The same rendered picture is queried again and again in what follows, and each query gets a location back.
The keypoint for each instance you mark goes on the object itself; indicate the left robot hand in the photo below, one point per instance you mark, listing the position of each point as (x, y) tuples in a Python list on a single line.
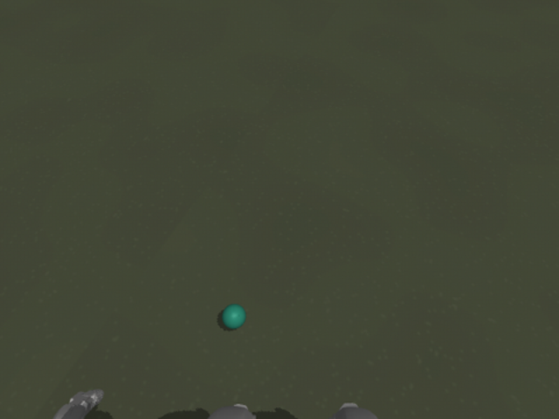
[(80, 405)]

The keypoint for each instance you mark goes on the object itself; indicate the ball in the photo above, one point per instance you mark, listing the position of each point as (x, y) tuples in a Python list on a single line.
[(234, 316)]

